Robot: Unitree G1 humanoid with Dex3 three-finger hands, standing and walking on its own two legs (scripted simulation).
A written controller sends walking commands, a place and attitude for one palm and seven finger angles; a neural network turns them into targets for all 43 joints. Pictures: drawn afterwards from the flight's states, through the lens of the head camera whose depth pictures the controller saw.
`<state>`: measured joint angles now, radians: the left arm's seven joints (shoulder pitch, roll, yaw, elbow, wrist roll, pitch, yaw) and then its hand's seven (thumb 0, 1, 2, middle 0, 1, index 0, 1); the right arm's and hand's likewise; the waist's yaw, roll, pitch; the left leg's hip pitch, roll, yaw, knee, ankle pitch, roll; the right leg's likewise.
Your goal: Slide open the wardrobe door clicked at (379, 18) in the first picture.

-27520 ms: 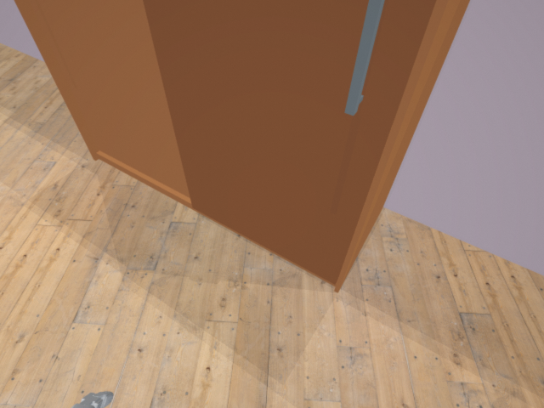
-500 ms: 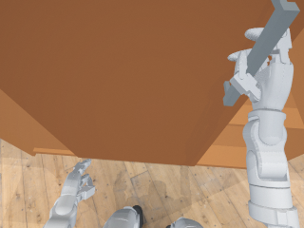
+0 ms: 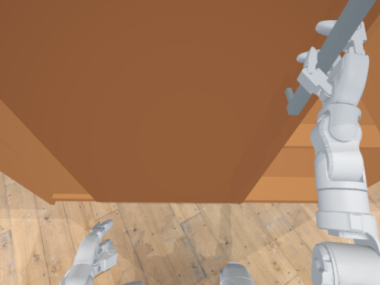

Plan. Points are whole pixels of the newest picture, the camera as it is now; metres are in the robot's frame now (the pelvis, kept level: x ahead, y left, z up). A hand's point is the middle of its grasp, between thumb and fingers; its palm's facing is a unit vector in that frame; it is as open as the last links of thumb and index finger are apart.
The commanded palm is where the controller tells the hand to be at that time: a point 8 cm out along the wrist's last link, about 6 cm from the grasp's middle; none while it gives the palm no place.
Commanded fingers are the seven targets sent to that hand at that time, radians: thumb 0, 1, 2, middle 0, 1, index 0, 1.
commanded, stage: step sideways, sliding the door along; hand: right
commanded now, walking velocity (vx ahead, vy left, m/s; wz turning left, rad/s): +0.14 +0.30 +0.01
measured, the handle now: (316, 59) +0.46 -0.22 +0.21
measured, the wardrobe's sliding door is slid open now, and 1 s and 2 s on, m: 0.49 0.56 0.56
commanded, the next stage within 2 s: stop walking and hold the door there in 0.78 s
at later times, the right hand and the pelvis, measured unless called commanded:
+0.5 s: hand (260, 70) +0.42 -0.11 +0.21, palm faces +0.32 +0.95 -0.07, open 6.4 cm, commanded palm +0.39 -0.09 +0.20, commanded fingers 0.00 -0.90 -0.90 0.45 1.40 0.45 1.40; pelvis +0.03 +0.12 +0.02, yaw -2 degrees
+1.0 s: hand (262, 71) +0.43 -0.12 +0.21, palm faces +0.47 +0.87 -0.16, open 7.1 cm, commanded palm +0.38 -0.13 +0.18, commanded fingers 0.00 -0.90 -0.90 0.45 1.40 0.45 1.40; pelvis +0.06 +0.19 +0.03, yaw +1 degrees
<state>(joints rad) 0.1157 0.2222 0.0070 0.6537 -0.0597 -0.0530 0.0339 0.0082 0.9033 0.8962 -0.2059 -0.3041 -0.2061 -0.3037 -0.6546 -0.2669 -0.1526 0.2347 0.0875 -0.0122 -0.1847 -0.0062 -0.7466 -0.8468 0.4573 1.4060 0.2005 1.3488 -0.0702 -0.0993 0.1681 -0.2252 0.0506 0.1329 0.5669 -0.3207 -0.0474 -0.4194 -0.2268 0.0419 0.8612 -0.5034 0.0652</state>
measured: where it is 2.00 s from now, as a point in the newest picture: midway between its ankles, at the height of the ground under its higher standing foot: outside the picture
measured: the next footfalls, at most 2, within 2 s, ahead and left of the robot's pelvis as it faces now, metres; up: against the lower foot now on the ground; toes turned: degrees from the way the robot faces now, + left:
right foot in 0.12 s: +0.07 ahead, -0.09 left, +0.00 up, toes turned -12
left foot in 0.54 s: +0.11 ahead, +0.30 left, +0.00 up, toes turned +4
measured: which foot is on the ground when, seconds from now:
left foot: down 0.00-0.12, up 0.14-0.52, down 0.54-0.72, up 0.74-1.00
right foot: up 0.00-0.10, down 0.12-0.56, up 0.58-0.72, down 0.74-1.00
